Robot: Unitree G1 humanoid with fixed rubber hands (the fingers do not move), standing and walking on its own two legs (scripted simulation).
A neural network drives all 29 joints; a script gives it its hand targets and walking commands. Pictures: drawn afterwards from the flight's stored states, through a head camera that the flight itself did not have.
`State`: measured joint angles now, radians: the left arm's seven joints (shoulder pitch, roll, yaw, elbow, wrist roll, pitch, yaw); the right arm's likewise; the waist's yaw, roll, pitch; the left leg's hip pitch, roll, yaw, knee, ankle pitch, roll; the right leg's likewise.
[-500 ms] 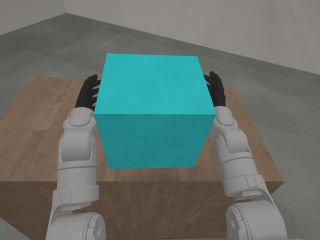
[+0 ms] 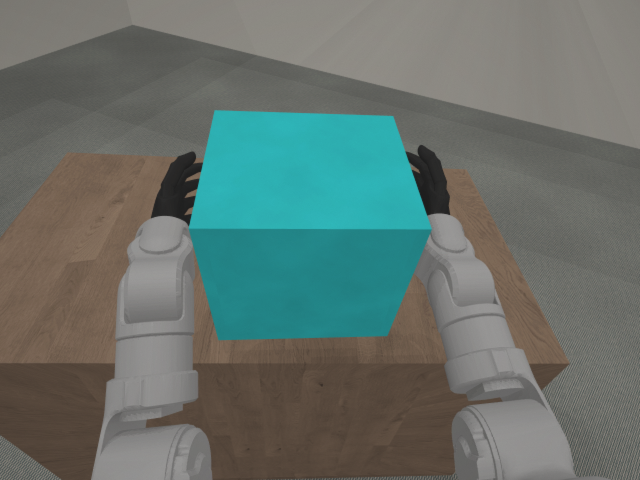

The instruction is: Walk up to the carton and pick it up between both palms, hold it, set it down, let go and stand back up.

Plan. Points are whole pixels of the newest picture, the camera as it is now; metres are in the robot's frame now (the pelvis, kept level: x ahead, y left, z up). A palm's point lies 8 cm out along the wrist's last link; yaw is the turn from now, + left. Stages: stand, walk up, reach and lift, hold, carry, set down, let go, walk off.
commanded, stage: hold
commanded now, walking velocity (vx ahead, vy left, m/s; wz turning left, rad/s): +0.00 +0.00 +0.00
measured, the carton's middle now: (305, 228) +0.36 +0.02 +0.15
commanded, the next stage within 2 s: none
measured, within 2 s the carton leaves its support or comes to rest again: neither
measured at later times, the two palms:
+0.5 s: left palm (172, 220) +0.35 +0.17 +0.17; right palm (429, 213) +0.37 -0.13 +0.18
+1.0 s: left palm (172, 219) +0.35 +0.17 +0.17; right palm (430, 212) +0.37 -0.13 +0.18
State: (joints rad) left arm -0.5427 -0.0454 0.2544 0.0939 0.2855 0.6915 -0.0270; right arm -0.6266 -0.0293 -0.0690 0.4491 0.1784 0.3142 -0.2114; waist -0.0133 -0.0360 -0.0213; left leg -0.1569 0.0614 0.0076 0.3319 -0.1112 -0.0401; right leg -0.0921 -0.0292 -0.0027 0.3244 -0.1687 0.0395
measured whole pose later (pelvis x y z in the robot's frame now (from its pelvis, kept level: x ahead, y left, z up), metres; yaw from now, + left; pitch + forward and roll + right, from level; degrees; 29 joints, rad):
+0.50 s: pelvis +0.00 +0.00 +0.00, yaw +0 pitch -4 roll +0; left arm -0.54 -0.04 0.25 0.09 0.29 0.69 -0.03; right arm -0.63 -0.03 -0.07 0.45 0.18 0.31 -0.21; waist -0.01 -0.04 -0.02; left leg -0.16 0.06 0.01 0.33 -0.11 -0.04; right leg -0.09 -0.03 0.00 0.32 -0.17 0.04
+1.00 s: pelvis +0.00 +0.00 +0.00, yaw +0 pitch -4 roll +0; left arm -0.54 -0.04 0.25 0.10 0.28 0.68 -0.03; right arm -0.62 -0.03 -0.07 0.43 0.18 0.32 -0.22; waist -0.01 -0.04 -0.02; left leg -0.16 0.06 0.01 0.33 -0.11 -0.04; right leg -0.09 -0.03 0.00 0.32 -0.17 0.04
